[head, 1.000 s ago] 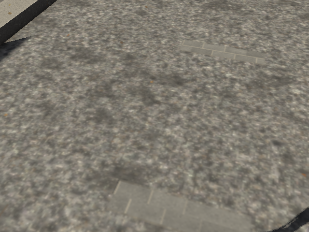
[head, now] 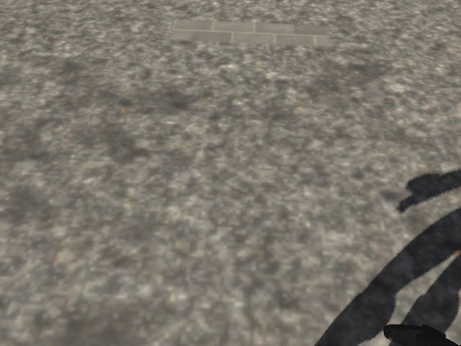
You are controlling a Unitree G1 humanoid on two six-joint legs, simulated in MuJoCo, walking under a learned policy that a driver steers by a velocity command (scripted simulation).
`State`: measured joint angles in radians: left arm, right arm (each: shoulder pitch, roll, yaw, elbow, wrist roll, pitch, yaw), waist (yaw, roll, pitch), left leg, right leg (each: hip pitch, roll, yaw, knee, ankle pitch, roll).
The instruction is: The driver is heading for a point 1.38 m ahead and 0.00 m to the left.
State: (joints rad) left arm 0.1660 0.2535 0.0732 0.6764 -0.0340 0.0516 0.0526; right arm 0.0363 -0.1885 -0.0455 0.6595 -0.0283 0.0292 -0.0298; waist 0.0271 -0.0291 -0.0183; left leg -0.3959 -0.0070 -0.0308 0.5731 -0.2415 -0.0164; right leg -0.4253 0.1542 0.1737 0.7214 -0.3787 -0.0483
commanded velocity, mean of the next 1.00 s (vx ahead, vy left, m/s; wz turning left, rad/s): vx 0.00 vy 0.00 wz -0.17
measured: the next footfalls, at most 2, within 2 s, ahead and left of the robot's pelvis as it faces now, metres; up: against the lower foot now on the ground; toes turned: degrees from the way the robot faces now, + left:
right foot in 0.24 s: +0.09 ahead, -0.14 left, +0.00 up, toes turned -4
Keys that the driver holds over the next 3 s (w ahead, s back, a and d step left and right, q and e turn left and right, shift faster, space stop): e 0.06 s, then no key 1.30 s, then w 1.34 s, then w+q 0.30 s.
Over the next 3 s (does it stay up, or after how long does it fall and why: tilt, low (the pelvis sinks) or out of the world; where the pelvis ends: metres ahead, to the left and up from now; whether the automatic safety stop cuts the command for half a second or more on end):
stays up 0.80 -0.11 0.02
